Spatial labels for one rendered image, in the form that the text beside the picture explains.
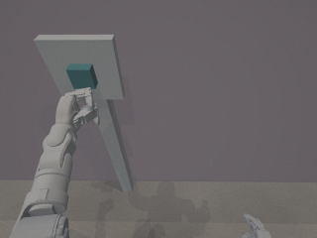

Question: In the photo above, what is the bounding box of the button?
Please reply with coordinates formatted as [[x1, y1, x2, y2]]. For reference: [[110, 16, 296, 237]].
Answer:
[[66, 63, 98, 89]]

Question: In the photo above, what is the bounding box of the robot right hand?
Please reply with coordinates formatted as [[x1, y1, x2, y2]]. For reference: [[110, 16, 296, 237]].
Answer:
[[242, 213, 272, 238]]

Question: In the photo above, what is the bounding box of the left robot upper arm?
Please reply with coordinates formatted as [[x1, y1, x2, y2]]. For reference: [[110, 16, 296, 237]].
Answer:
[[12, 214, 69, 238]]

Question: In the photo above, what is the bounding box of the robot left hand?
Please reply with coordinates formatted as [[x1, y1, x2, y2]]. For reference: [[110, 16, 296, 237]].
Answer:
[[55, 87, 100, 132]]

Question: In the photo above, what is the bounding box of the panel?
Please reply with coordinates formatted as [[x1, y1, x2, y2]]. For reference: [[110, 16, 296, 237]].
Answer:
[[34, 35, 134, 192]]

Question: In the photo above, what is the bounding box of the robot left forearm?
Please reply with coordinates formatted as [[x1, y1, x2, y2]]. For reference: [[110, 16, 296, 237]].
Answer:
[[9, 123, 77, 238]]

